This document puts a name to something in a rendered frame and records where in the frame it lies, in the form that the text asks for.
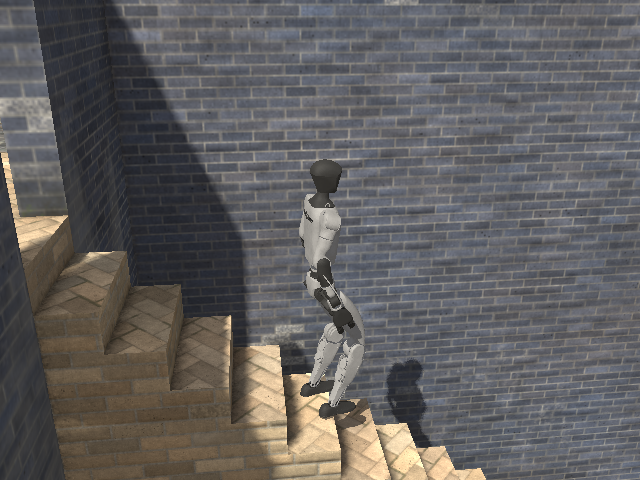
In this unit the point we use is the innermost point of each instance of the robot left upper arm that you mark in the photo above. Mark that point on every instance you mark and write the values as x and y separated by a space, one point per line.
301 228

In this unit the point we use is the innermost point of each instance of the left robot shin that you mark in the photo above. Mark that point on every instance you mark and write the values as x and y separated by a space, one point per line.
326 352

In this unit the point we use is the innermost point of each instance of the right robot shin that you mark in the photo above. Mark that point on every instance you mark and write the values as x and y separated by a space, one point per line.
347 369

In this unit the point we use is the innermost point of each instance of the robot right upper arm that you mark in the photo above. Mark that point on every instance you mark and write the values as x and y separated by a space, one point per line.
330 225

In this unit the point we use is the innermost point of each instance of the robot shin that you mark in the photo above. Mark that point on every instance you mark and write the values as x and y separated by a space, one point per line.
326 352
347 369

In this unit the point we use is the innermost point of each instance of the right robot hand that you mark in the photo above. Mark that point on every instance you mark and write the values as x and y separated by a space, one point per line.
341 318

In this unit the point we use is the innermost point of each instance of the robot right forearm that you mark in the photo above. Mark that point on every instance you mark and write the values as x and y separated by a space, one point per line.
323 268

